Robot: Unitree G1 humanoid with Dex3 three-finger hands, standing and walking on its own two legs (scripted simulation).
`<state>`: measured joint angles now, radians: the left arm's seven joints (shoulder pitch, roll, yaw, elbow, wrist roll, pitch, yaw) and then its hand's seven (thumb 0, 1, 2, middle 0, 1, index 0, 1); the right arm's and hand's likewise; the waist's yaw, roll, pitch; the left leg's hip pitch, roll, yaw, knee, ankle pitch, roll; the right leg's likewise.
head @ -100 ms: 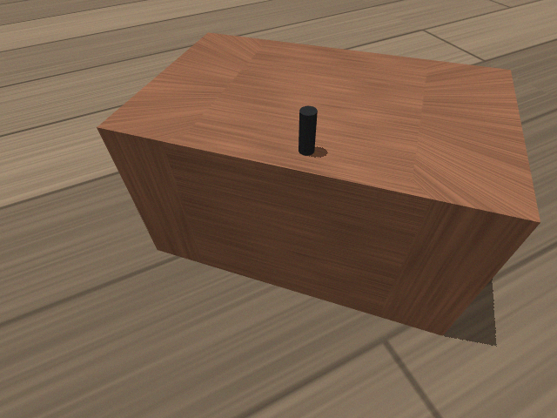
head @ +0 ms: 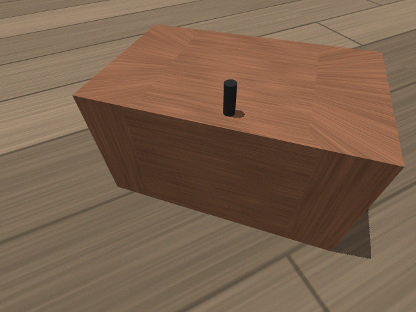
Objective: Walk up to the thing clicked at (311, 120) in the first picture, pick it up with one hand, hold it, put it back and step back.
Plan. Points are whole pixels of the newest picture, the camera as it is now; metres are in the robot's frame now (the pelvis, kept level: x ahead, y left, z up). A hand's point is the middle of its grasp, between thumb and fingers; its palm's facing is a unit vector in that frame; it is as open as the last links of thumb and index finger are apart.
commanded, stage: stand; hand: left
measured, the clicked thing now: (229, 98) +0.81 -0.07 -0.07
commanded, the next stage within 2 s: walk up in 1.02 s
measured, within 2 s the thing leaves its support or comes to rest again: neither
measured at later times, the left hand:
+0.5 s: hand out of the picture +0.08 +0.25 -0.16, palm faces -0.03 -0.94 -0.34, open 7.4 cm
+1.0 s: hand out of the picture +0.07 +0.25 -0.16, palm faces -0.02 -0.94 -0.34, open 7.4 cm
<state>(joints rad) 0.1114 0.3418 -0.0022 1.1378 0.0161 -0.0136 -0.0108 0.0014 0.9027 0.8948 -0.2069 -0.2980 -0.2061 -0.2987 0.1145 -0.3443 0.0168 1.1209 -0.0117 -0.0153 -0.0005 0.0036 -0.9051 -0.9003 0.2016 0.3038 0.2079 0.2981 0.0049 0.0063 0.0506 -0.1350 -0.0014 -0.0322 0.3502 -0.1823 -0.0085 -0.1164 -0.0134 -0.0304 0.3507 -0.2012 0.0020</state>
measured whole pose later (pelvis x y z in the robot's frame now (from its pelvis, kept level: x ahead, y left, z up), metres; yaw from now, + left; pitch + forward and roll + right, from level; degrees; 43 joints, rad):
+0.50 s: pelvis +0.01 +0.00 +0.00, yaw +0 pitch -2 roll +0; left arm 0.10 0.34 0.00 1.13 0.02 -0.01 -0.01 0.00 0.90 0.89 -0.21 -0.30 -0.21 -0.30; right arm 0.11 -0.35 0.01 1.12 -0.01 -0.01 0.00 0.00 -0.91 -0.90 0.20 0.30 0.21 0.30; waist 0.00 0.00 0.05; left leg -0.12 0.00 -0.04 0.33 -0.18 -0.01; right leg -0.09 -0.01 -0.03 0.32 -0.20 0.00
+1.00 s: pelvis +0.01 +0.00 +0.00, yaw +0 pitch -2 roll +0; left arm 0.12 0.35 0.00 1.13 0.02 -0.01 -0.01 0.00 0.90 0.89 -0.21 -0.30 -0.21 -0.30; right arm 0.12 -0.35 0.01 1.12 -0.01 -0.01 0.00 0.00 -0.90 -0.90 0.20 0.30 0.21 0.30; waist 0.00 0.00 0.05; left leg -0.11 0.00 -0.04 0.32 -0.18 -0.01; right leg -0.09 -0.01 -0.03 0.32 -0.19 0.00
